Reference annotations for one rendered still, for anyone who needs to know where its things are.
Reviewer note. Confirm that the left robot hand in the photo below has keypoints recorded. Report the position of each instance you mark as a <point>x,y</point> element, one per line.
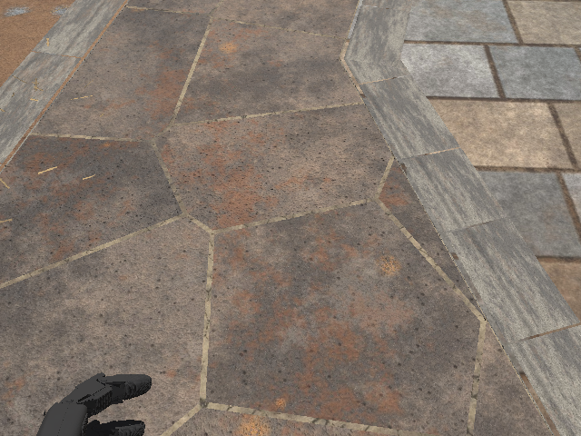
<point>70,416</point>

